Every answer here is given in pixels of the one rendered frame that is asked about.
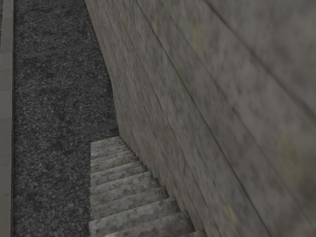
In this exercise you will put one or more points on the stairs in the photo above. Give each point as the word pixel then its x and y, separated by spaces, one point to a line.
pixel 127 201

